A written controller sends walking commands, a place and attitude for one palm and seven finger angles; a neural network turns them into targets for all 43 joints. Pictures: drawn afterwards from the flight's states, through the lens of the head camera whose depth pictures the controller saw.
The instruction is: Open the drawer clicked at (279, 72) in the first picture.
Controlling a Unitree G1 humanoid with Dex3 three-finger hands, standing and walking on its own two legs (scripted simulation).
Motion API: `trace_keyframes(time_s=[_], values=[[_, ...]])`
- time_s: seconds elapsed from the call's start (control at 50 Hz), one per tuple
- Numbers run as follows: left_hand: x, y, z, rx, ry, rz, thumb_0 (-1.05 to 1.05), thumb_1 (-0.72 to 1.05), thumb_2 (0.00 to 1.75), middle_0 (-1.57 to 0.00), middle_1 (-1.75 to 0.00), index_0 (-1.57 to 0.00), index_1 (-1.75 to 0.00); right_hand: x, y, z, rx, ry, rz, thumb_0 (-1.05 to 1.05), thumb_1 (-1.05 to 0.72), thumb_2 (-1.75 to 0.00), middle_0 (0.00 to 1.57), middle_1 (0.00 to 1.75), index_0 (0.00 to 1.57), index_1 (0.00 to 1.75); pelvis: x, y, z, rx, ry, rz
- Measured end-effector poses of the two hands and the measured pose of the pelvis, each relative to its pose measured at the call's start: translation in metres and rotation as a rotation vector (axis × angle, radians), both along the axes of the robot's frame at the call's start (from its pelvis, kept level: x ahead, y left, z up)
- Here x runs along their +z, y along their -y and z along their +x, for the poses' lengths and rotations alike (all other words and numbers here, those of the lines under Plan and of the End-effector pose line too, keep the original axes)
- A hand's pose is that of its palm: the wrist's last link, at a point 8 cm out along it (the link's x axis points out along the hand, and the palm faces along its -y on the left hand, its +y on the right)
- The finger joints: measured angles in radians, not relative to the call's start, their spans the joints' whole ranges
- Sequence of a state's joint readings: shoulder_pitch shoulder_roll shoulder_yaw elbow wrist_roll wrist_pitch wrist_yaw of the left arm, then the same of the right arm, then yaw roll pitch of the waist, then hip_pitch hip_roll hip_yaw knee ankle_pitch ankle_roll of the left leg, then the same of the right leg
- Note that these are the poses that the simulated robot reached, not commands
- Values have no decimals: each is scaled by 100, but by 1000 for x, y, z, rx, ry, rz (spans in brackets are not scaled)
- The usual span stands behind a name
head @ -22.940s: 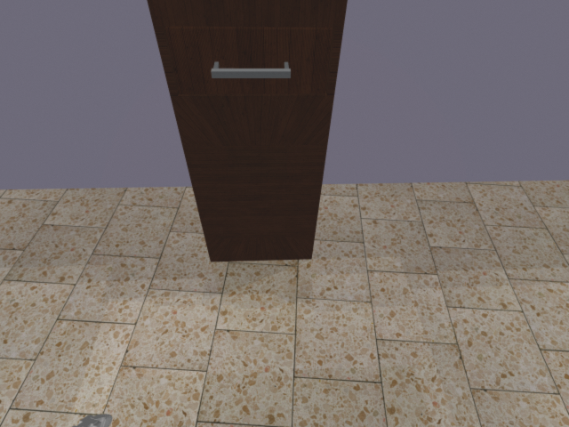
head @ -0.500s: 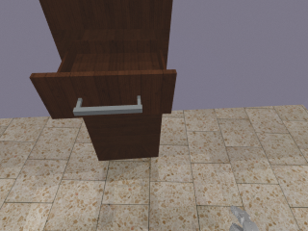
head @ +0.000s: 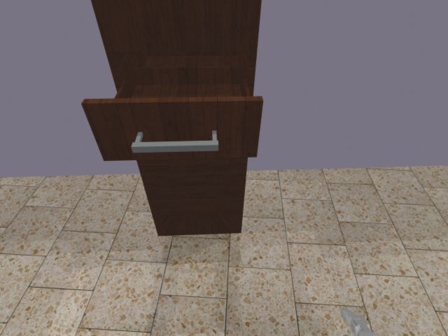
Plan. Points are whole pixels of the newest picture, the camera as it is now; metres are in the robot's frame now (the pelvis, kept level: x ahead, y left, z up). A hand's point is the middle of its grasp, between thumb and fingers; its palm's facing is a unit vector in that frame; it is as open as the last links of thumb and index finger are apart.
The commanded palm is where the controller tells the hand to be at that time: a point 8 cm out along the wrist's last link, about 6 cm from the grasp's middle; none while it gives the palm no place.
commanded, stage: stop stepping back and stand still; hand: left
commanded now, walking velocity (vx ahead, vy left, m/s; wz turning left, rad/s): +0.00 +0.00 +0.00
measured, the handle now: (176, 141) +0.50 +0.14 +0.10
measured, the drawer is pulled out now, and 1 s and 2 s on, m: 0.29 0.29 0.29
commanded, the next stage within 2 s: let the arm hang, fingers relaxed in 0.02 s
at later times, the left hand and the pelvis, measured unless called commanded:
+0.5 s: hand out of the picture +0.01 +0.19 -0.17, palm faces +0.14 -0.97 -0.20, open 6.8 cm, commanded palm none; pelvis +0.00 +0.00 +0.01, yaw +3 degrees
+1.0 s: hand out of the picture -0.02 +0.17 -0.16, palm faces +0.07 -0.98 -0.18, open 7.3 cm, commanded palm none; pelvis -0.01 +0.02 +0.02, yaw +1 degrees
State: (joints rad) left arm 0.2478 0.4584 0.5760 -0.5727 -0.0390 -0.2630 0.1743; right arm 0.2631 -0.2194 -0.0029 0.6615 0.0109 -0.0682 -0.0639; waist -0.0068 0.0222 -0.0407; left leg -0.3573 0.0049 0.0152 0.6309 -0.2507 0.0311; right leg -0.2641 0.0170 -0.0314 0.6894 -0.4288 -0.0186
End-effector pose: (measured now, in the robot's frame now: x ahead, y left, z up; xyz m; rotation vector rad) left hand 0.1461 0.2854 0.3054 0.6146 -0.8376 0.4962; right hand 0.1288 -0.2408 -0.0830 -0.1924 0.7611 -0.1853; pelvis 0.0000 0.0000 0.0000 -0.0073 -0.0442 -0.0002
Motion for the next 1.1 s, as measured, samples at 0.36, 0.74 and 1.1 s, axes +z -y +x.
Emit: trace_keyframes(time_s=[0.36, 0.74, 1.1], values=[[-412, 60, -37, 78, -1750, -762, 1, 91, 90, -19, -29, -20, -29, -43, 3, -24, 30, -304, 34, 1, -91, -89, 20, 30, 20, 30, -3, 2, 6, 54, 3, 29], [-425, 42, -213, 387, -2193, -963, 0, 93, 90, -20, -29, -20, -30, -51, -50, -142, -44, -683, 113, 0, -91, -89, 20, 30, 20, 30, 18, -17, -3, 34, 1, -1], [-435, 63, -172, 261, -2092, -931, 2, 93, 90, -20, -29, -20, -30, -57, -62, -169, -92, -687, 167, 0, -91, -89, 20, 30, 20, 30, 15, -13, -14, 23, 4, 8]])
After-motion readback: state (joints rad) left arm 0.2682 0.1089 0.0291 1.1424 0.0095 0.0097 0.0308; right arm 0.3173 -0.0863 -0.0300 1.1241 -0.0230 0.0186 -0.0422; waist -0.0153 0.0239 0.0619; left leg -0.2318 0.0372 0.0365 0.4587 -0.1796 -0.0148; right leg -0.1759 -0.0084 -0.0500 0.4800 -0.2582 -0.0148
